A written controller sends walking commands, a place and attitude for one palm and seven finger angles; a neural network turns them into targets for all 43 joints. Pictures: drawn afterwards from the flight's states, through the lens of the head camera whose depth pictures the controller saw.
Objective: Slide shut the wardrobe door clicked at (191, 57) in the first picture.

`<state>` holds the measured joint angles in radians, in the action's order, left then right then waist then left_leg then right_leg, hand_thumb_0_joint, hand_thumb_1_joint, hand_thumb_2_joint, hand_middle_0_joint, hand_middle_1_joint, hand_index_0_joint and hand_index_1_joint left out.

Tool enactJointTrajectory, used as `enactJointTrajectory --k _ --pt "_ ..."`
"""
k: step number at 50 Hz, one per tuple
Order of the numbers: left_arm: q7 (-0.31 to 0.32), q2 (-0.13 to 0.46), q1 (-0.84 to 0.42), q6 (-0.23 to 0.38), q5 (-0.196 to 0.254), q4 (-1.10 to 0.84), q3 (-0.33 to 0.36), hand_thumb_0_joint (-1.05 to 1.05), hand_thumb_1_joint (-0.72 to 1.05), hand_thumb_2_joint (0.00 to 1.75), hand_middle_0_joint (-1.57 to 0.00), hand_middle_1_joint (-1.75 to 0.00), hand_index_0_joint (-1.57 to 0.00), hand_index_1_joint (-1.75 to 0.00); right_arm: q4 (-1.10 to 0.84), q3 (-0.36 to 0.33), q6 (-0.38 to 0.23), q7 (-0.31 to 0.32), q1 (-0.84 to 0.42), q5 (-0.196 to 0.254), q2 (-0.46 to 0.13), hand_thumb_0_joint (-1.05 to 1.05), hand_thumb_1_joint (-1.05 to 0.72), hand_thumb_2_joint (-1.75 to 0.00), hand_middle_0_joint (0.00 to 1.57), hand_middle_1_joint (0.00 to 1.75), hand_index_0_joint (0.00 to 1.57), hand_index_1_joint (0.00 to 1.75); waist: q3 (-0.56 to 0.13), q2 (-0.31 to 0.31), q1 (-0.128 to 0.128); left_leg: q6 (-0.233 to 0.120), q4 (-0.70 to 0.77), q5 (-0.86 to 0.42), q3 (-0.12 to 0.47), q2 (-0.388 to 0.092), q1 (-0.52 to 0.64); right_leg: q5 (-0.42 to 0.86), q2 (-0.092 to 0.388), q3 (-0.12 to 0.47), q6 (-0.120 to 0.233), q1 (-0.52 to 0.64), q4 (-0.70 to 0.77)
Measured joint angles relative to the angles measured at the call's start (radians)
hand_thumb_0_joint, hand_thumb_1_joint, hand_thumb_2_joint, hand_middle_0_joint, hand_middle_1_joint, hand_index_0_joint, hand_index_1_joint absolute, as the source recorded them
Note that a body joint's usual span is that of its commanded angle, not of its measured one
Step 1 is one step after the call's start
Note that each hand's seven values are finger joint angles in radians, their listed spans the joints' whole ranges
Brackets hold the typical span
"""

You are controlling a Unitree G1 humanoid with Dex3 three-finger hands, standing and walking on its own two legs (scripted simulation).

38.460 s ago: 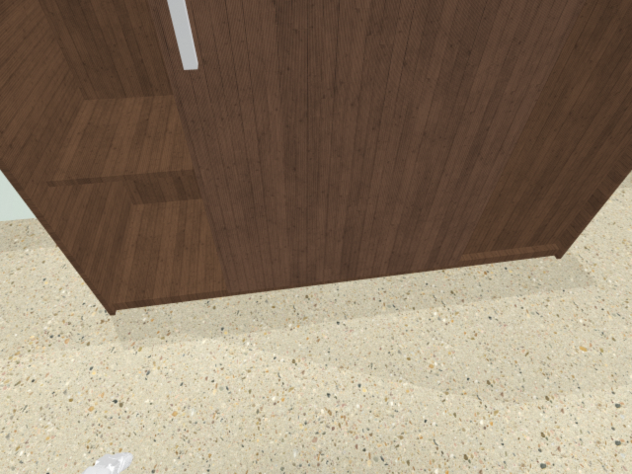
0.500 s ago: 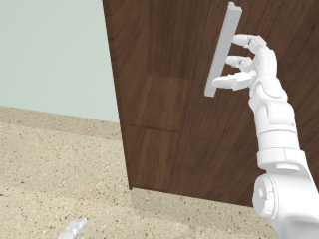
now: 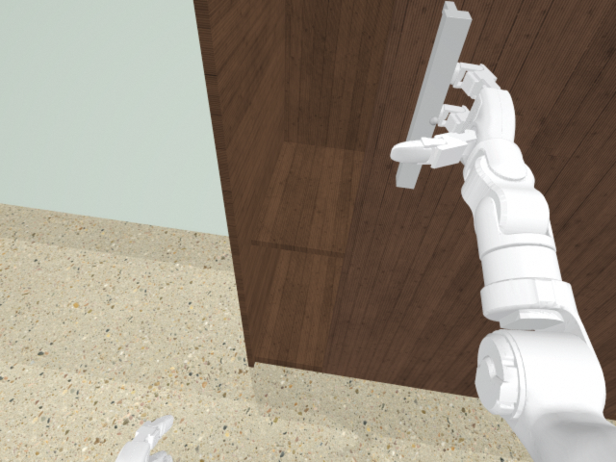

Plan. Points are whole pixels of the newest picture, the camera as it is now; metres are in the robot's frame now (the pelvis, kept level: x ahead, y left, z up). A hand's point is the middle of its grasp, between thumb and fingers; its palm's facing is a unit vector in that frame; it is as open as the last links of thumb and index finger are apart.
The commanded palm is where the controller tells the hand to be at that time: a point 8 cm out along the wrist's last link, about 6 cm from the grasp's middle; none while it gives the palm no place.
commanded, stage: slide the fingers in behind the handle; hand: right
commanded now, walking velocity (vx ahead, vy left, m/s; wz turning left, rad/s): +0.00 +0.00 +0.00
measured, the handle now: (425, 103) +0.50 -0.09 +0.25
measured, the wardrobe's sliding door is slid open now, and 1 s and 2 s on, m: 0.23 0.23 0.23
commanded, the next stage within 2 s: grip the handle and tug to test in 0.88 s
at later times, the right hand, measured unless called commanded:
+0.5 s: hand (413, 118) +0.45 -0.07 +0.25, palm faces +0.03 +1.00 +0.03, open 14.0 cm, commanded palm +0.43 -0.13 +0.25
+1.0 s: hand (416, 118) +0.45 -0.07 +0.25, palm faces +0.04 +1.00 +0.02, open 14.0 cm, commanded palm +0.42 -0.13 +0.25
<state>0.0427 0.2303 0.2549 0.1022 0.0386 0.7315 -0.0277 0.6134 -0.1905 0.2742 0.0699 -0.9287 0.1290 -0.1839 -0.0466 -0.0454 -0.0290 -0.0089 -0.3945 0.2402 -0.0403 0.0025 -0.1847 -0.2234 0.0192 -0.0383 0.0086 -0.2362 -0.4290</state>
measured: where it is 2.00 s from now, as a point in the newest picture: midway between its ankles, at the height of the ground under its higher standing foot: outside the picture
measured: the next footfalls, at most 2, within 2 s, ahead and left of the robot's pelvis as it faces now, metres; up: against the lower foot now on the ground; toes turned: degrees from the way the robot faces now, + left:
none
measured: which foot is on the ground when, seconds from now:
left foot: down 0.00-1.00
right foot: down 0.00-1.00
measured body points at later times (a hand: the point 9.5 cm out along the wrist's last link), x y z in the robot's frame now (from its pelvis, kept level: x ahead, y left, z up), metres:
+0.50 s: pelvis +0.00 +0.00 +0.00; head -0.01 +0.02 +0.45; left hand +0.14 +0.24 -0.11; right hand +0.44 -0.12 +0.25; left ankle -0.02 +0.11 -0.74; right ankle +0.00 -0.11 -0.74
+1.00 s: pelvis +0.00 +0.00 +0.00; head -0.01 +0.02 +0.45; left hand +0.12 +0.24 -0.11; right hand +0.44 -0.13 +0.26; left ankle -0.02 +0.11 -0.74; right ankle +0.00 -0.11 -0.74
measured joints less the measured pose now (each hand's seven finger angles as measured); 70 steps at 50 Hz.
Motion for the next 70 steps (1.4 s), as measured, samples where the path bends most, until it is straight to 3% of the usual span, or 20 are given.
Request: enactJointTrajectory --k 12,23,35,42,53,60,65,70 --pt "-0.002 0.003 -0.007 -0.008 -0.005 0.015 0.006 0.01 0.9 0.9 -0.2 -0.3 -0.2 -0.3 -0.04 0.026 0.041 0.029 0.004 0.006 0.038 -0.01 0.5 -0.3 0.3 1.2 0.3 1.2 -0.002 -0.002 0.002 -0.001 -0.004 0.007 -0.003 -0.001 0.005 -0.005 -0.001 0.004 -0.001 0.005 -0.002" --pt "-0.006 -0.007 -0.027 -0.023 -0.009 -0.003 0.002 0.01 0.9 0.9 -0.2 -0.3 -0.2 -0.3 -0.037 0.024 0.04 0.051 0.001 -0.004 0.058 -0.01 0.5 -0.3 0.3 1.2 0.3 1.2 -0.007 -0.003 0.002 -0.004 0.0 0.005 0.0 0.002 0.012 0.0 0.001 0.0 -0.004 0.017 0.009" --pt "0.003 -0.003 -0.021 -0.022 -0.005 0.0 0.002 0.01 0.9 0.9 -0.2 -0.3 -0.2 -0.3 -0.003 0.027 0.027 0.042 -0.013 -0.005 0.032 -0.01 0.5 -0.3 0.3 1.2 0.3 1.2 0.002 0.001 0.004 -0.006 0.004 -0.001 -0.007 0.004 0.015 0.006 0.003 0.008 -0.006 0.014 0.007" --pt "-0.002 -0.001 -0.009 -0.012 -0.003 0.014 0.006 0.01 0.9 0.9 -0.2 -0.3 -0.2 -0.3 -0.007 0.048 0.022 0.047 -0.018 0.0 0.056 -0.01 0.5 -0.3 0.3 1.2 0.3 1.2 -0.004 0.001 0.006 -0.004 0.0 0.0 -0.008 0.001 0.011 0.006 0.0 0.009 -0.004 0.01 0.004" --pt "0.002 -0.009 -0.008 -0.014 -0.008 0.006 -0.001 0.01 0.9 0.9 -0.2 -0.3 -0.2 -0.3 0.032 0.01 0.015 0.05 -0.031 -0.007 0.035 -0.01 0.49 -0.3 0.3 1.2 0.3 1.2 -0.002 0.003 -0.006 -0.002 0.004 -0.008 0.003 0.003 0.005 0.011 0.002 -0.001 -0.002 0.009 0.01" --pt "-0.001 -0.005 0.003 -0.008 -0.003 0.001 0.005 0.01 0.9 0.9 -0.2 -0.3 -0.2 -0.3 -0.009 0.021 0.005 0.039 0.0 -0.009 0.022 -0.01 0.32 -0.37 0.32 1.22 0.32 1.23 0.001 0.001 -0.002 -0.001 0.01 -0.012 0.003 0.003 0.008 0.009 0.002 -0.002 -0.001 0.008 0.008" --pt "-0.004 -0.001 0.0 -0.001 -0.001 0.015 0.008 0.01 0.9 0.9 -0.2 -0.3 -0.2 -0.3 -0.027 0.054 0.019 0.046 -0.003 0.0 0.05 -0.01 0.13 -0.45 0.34 1.25 0.34 1.25 0.0 0.001 0.007 0.001 0.004 -0.007 -0.004 -0.002 0.008 0.007 -0.002 0.005 0.001 0.005 0.001" --pt "-0.003 -0.006 -0.019 -0.001 -0.008 0.018 0.002 0.01 0.9 0.9 -0.2 -0.3 -0.2 -0.3 0.016 0.049 0.034 0.072 -0.038 -0.01 0.061 -0.01 -0.09 -0.55 0.36 1.28 0.35 1.28 -0.003 0.003 0.0 0.002 -0.002 -0.005 -0.004 -0.004 0.0 0.008 -0.004 0.005 0.002 -0.001 0.0"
